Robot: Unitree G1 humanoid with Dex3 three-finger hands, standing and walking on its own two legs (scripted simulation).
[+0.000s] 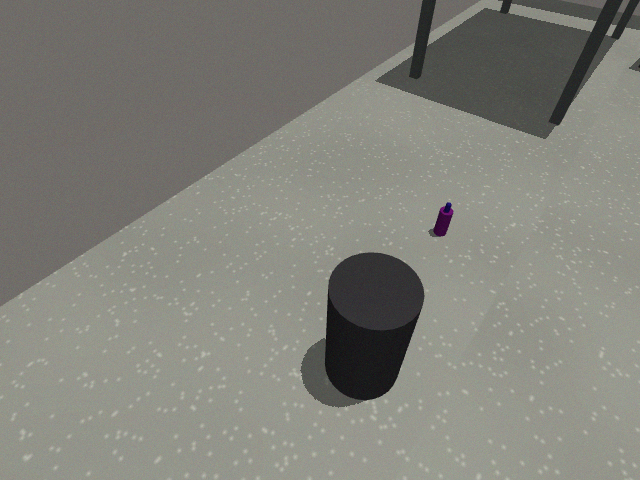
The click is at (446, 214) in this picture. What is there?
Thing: necked bottle
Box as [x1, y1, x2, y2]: [434, 202, 453, 235]
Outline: 449,202 446,203 445,206 440,208 434,227 434,232 437,235 444,235 453,211 450,207
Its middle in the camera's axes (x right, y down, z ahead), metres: +0.53 -0.11 +1.70
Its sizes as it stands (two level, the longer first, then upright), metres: 0.055 0.055 0.170
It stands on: the floor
